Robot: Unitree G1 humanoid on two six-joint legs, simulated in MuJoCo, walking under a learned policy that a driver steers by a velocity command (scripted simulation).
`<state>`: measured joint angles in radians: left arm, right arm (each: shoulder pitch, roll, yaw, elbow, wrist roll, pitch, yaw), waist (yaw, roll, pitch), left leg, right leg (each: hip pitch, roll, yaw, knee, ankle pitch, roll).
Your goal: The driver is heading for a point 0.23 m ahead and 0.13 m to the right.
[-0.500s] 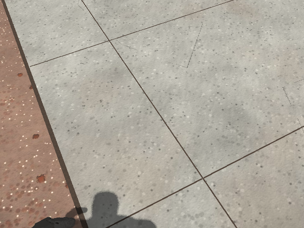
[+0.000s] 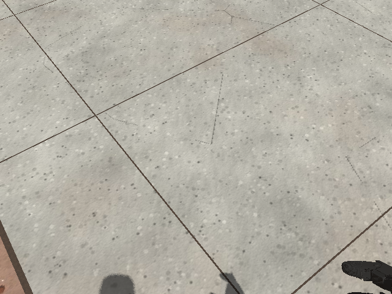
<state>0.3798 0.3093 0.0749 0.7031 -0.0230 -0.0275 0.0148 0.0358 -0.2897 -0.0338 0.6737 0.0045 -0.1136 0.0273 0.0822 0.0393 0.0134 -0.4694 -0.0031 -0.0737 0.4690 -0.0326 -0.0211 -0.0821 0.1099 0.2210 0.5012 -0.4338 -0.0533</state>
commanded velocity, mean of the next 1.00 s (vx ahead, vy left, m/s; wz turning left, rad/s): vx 0.14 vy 0.00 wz -0.16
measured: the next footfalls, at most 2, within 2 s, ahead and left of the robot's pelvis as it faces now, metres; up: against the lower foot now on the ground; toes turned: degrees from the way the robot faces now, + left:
left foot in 0.02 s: +0.20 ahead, +0.13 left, +0.00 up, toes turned -6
right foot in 0.42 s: +0.27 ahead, -0.12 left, +0.00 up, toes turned -5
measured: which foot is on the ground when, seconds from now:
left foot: up 0.00-0.00, down 0.02-1.00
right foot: down 0.00-0.02, up 0.04-0.40, down 0.42-1.00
